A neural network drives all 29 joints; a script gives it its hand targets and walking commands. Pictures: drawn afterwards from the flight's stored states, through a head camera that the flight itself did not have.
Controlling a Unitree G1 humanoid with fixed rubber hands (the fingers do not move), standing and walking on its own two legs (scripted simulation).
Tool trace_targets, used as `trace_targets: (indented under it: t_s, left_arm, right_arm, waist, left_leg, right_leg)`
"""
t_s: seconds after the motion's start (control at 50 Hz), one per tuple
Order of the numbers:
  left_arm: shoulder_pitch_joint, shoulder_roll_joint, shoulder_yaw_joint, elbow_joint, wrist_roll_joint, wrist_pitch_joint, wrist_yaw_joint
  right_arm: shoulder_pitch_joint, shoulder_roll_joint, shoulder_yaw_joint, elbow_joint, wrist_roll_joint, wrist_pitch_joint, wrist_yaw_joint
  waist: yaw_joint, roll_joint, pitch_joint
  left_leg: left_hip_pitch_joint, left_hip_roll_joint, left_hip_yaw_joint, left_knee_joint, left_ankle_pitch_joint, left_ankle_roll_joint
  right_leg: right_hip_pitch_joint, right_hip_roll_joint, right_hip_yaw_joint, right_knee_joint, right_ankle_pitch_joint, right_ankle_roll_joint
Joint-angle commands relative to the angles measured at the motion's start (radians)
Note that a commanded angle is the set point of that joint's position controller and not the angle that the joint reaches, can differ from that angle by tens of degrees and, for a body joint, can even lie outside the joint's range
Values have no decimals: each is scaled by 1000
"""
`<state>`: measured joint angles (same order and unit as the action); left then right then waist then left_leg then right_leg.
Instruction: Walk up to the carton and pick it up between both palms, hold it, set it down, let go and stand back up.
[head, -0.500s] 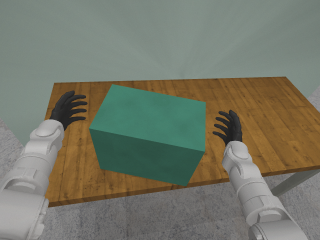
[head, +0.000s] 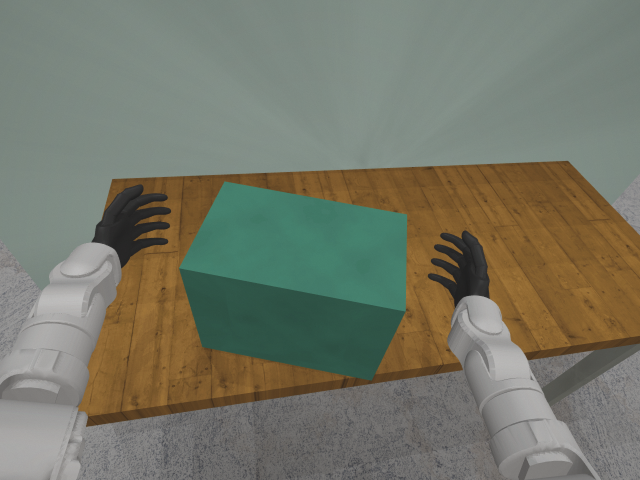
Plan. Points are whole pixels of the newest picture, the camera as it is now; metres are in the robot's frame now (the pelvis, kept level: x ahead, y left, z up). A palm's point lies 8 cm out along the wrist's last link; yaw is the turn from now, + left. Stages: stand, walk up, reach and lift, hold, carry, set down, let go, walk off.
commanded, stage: set down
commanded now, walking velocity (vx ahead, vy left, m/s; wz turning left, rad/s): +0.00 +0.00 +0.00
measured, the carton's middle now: (300, 283) +0.41 +0.00 -0.02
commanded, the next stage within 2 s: none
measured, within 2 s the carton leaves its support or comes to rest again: neither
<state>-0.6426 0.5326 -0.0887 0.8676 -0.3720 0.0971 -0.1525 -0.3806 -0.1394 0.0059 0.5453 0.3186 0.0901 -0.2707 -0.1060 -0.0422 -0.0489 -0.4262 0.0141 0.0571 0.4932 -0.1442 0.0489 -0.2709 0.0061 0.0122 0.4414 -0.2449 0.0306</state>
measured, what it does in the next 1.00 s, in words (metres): stands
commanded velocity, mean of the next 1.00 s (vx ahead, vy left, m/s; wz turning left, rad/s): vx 0.00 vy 0.00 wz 0.00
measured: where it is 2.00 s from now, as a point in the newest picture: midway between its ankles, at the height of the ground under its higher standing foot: outside the picture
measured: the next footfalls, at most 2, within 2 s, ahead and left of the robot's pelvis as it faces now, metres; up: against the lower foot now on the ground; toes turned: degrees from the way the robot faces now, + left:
none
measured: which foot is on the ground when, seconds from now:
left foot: down 0.00-1.00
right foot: down 0.00-1.00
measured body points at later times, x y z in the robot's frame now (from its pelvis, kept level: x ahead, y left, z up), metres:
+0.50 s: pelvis +0.02 -0.01 +0.00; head +0.03 +0.02 +0.45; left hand +0.35 +0.25 +0.03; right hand +0.28 -0.21 +0.04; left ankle +0.07 +0.08 -0.74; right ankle -0.01 -0.15 -0.74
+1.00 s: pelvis +0.02 -0.02 +0.00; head +0.03 +0.02 +0.45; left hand +0.29 +0.26 +0.00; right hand +0.24 -0.20 +0.01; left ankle +0.07 +0.08 -0.74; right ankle -0.01 -0.15 -0.74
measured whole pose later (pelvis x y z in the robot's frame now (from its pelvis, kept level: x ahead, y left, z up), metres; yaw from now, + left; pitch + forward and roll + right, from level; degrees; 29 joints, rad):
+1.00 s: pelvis +0.02 -0.02 +0.00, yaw -1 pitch -3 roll -1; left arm 0.00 0.53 0.02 0.43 -0.36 -0.05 -0.23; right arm 0.25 -0.04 0.10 0.14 0.24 -0.04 -0.33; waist 0.02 -0.08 0.08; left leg -0.24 0.03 0.07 0.48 -0.19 0.01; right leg -0.09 0.02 0.02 0.43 -0.28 0.00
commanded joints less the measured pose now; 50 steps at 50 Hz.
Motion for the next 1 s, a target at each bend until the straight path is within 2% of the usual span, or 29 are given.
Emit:
trace_targets:
  t_s: [0.0, 0.02, 0.04, 0.06, 0.08, 0.1, 0.12, 0.14, 0.16, 0.18, 0.2, 0.22, 0.26, 0.28, 0.34, 0.4, 0.42, 0.44, 0.46, 0.54, 0.56, 0.62, 0.66, 0.76, 0.82, 0.86, 0.88, 0.9, 0.98]
  left_arm:
    - [-190, 167, 117, -285, 44, -51, -23]
    - [-566, 282, 113, -258, 9, -46, -16]
    - [-377, 233, 126, -239, 29, -37, -7]
    - [-438, 245, 114, -288, 10, -36, -6]
    - [-172, 188, 146, -291, 45, -30, -16]
    - [-273, 216, 151, -364, 39, -32, -18]
    - [-312, 212, 132, -292, 39, -28, -21]
    - [-51, 155, 157, -372, 80, -24, -31]
    - [-416, 280, 156, -408, 24, -37, -22]
    - [8, 158, 165, -394, 82, -38, -26]
    - [-86, 212, 193, -522, 74, -47, -32]
    - [-290, 245, 171, -432, 34, -50, -25]
    - [-73, 192, 151, -405, 28, -60, -20]
    - [-72, 209, 180, -517, 27, -71, -18]
    - [11, 211, 177, -484, 17, -87, -27]
    - [-80, 244, 180, -521, -5, -109, -27]
    - [83, 214, 183, -500, 11, -123, -33]
    - [15, 247, 185, -527, -4, -135, -34]
    - [14, 248, 166, -513, -6, -133, -37]
    - [84, 241, 170, -495, -10, -133, -49]
    - [-10, 264, 161, -503, -29, -132, -48]
    - [215, 224, 175, -532, -6, -145, -51]
    - [88, 271, 181, -522, -17, -144, -58]
    - [327, 233, 185, -508, 6, -165, -74]
    - [249, 262, 210, -590, -3, -178, -65]
    - [486, 206, 193, -594, 18, -204, -81]
    - [303, 277, 218, -615, 2, -206, -81]
    - [278, 288, 217, -608, -11, -201, -78]
    - [465, 261, 216, -638, -3, -235, -76]
  right_arm:
    - [-97, -103, 17, -287, 6, -92, -4]
    - [-485, -215, -87, -325, -23, -76, -14]
    - [-284, -138, -27, -298, -6, -67, -6]
    - [-329, -162, -64, -309, -18, -56, -4]
    - [-84, -111, -15, -328, -2, -69, -3]
    - [-179, -148, -32, -381, -11, -80, -10]
    - [-210, -135, -31, -322, -5, -64, -6]
    - [58, -95, 26, -353, -3, -87, -5]
    - [-308, -169, -60, -454, -28, -77, -14]
    - [130, -68, 27, -369, -7, -89, -5]
    - [26, -115, -2, -507, -25, -119, -13]
    - [-179, -134, -54, -475, -38, -94, -13]
    - [45, -94, -46, -458, -44, -77, -4]
    - [37, -112, -49, -557, -50, -92, -8]
    - [141, -69, -6, -535, -40, -82, -6]
    - [57, -74, -22, -578, -57, -86, -15]
    - [221, -50, 3, -542, -51, -94, -12]
    - [137, -57, 8, -592, -51, -103, -14]
    - [149, -74, -20, -565, -57, -98, -20]
    - [216, -47, 2, -552, -55, -92, -30]
    - [115, -54, -7, -590, -64, -86, -33]
    - [347, -23, 26, -573, -54, -103, -33]
    - [229, -37, 16, -576, -62, -105, -45]
    - [411, 1, 63, -571, -54, -132, -54]
    - [347, 0, 30, -625, -80, -147, -59]
    - [580, 34, 70, -594, -76, -179, -61]
    - [375, 9, 47, -637, -89, -184, -66]
    - [374, 3, 46, -635, -100, -178, -65]
    - [520, 34, 62, -648, -97, -218, -62]
  waist:
    - [19, 134, -461]
    - [-4, 186, -526]
    - [31, 174, -443]
    - [-3, 179, -482]
    - [27, 152, -417]
    - [24, 172, -467]
    - [23, 180, -413]
    - [44, 159, -374]
    - [29, 187, -460]
    - [52, 158, -354]
    - [58, 167, -409]
    - [42, 190, -394]
    - [34, 153, -336]
    - [46, 156, -372]
    - [54, 152, -333]
    - [60, 177, -344]
    - [56, 153, -298]
    - [82, 163, -328]
    - [50, 175, -302]
    - [76, 158, -226]
    - [72, 153, -239]
    - [71, 168, -212]
    - [80, 165, -224]
    - [106, 145, -127]
    - [109, 163, -171]
    - [100, 153, -117]
    - [127, 162, -148]
    - [119, 154, -148]
    - [145, 175, -120]
  left_leg:
    - [622, 19, -78, -26, 222, -46]
    - [559, 16, -62, -39, 169, -64]
    - [539, 20, -66, -46, 146, -54]
    - [573, 20, -63, -47, 138, -62]
    - [608, 19, -71, -44, 189, -53]
    - [632, 22, -66, -43, 253, -66]
    - [601, 25, -63, -51, 216, -72]
    - [668, 27, -73, -51, 285, -68]
    - [595, 20, -58, -51, 221, -75]
    - [646, 26, -71, -52, 263, -68]
    - [662, 25, -67, -51, 318, -74]
    - [582, 27, -58, -57, 201, -79]
    - [603, 27, -66, -62, 147, -67]
    - [628, 28, -68, -57, 187, -70]
    - [594, 28, -67, -53, 180, -63]
    - [570, 25, -61, -53, 176, -68]
    - [600, 30, -73, -50, 192, -67]
    - [590, 30, -68, -49, 196, -69]
    - [587, 30, -68, -56, 167, -72]
    - [581, 35, -79, -61, 101, -65]
    - [541, 39, -74, -63, 77, -64]
    - [577, 39, -78, -62, 140, -68]
    - [559, 34, -75, -65, 128, -69]
    - [548, 38, -77, -68, 114, -59]
    - [545, 37, -74, -61, 108, -63]
    - [594, 39, -75, -57, 181, -67]
    - [555, 38, -67, -48, 162, -72]
    - [516, 37, -72, -49, 106, -66]
    - [540, 40, -69, -52, 136, -65]
  right_leg:
    - [-63, 27, -43, -96, 314, -33]
    - [-120, 21, -39, -99, 236, -31]
    - [-101, 25, -38, -88, 216, -30]
    - [-107, 27, -51, -102, 205, -36]
    - [-50, 29, -47, -113, 267, -34]
    - [-53, 32, -47, -107, 303, -32]
    - [-71, 30, -39, -107, 263, -32]
    - [-7, 32, -44, -114, 347, -35]
    - [-59, 24, -39, -113, 248, -29]
    - [1, 35, -44, -110, 320, -33]
    - [14, 28, -36, -116, 353, -34]
    - [-53, 21, -34, -115, 231, -38]
    - [-53, 25, -48, -122, 200, -43]
    - [-44, 25, -47, -121, 230, -42]
    - [-20, 13, -27, -112, 259, -46]
    - [-49, 7, -17, -113, 246, -44]
    - [-28, 5, -17, -112, 264, -50]
    - [-35, 7, -15, -110, 255, -45]
    - [-59, -2, -9, -118, 239, -50]
    - [-65, -8, -6, -128, 160, -55]
    - [-70, -12, -6, -125, 137, -59]
    - [-29, -7, -2, -126, 207, -60]
    - [-43, -12, 7, -123, 190, -55]
    - [-18, -20, 13, -129, 185, -55]
    - [-43, -20, 4, -120, 156, -60]
    - [-7, -15, 7, -124, 226, -63]
    - [-35, -26, 25, -122, 192, -65]
    - [-48, -30, 28, -111, 153, -61]
    - [-39, -27, 29, -114, 162, -63]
